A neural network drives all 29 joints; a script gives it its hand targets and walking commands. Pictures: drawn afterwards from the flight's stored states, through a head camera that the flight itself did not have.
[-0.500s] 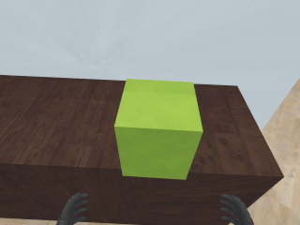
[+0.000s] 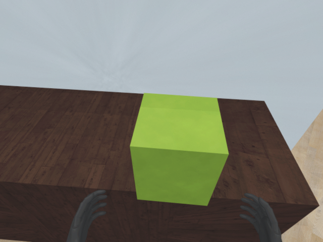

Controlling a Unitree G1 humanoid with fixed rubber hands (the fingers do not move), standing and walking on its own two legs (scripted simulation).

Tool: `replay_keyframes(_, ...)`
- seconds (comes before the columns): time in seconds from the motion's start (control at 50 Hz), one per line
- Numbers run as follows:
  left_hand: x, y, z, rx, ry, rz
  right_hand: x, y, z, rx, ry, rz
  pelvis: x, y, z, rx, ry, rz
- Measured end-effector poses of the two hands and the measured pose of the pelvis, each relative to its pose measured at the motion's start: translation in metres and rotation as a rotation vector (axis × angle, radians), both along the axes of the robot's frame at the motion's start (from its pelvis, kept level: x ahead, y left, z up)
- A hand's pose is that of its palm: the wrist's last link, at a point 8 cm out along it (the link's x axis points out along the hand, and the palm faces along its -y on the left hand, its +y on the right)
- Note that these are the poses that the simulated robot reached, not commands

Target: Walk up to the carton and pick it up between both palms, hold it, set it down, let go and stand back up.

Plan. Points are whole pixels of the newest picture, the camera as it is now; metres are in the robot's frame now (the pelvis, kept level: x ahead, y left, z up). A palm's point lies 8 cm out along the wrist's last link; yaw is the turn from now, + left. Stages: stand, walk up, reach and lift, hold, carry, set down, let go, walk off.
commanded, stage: reach and lift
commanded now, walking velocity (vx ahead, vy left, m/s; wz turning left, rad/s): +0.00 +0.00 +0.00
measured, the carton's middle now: (176, 150) +0.38 -0.01 +0.02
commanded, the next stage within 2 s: none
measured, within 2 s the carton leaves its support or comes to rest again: neither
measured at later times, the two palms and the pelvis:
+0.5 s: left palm (82, 186) +0.23 +0.21 +0.07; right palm (268, 195) +0.23 -0.21 +0.06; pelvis -0.02 -0.01 +0.00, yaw -1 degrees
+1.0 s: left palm (86, 145) +0.30 +0.21 +0.12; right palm (265, 154) +0.30 -0.21 +0.11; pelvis -0.02 -0.01 +0.00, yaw -1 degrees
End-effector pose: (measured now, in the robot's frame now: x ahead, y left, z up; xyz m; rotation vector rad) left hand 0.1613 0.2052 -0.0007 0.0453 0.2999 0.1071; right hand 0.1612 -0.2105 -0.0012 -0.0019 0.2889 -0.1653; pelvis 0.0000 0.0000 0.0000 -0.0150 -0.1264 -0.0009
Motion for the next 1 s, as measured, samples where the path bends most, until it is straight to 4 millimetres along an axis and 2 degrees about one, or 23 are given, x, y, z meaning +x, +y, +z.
replay_keyframes(0.18,0.012,-0.001,0.015,-0.020,-0.008,0.008,0.015,0.004,0.016,0.019,-0.034,0.005,-0.004,-0.003,0.000,0.004,0.002,-0.002)
replay_keyframes(0.4,0.052,0.000,0.058,-0.029,-0.034,0.006,0.053,0.001,0.051,0.019,-0.060,0.014,-0.014,-0.007,0.003,0.010,0.025,-0.008)
replay_keyframes(0.72,0.104,-0.003,0.088,-0.040,-0.025,-0.017,0.096,-0.002,0.078,0.042,-0.082,0.023,-0.021,-0.010,0.003,0.014,0.064,-0.015)
replay_keyframes(1.0,0.143,0.001,0.122,-0.035,-0.042,-0.016,0.140,-0.001,0.115,0.046,-0.119,0.042,-0.018,-0.010,0.003,0.009,0.081,-0.014)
